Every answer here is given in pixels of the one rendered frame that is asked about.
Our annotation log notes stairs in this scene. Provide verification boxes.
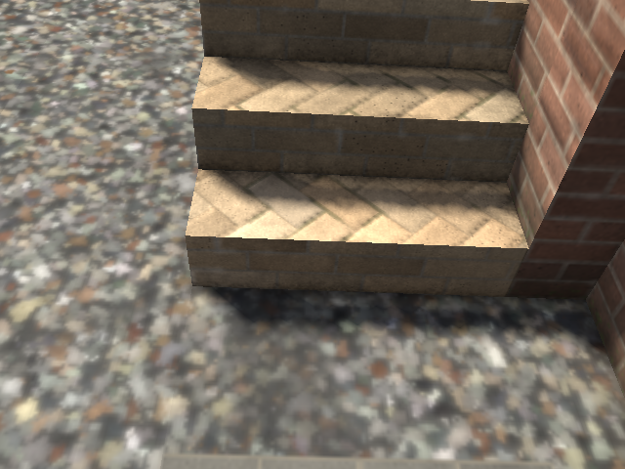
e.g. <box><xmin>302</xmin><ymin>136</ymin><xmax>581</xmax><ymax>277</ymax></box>
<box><xmin>185</xmin><ymin>0</ymin><xmax>529</xmax><ymax>297</ymax></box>

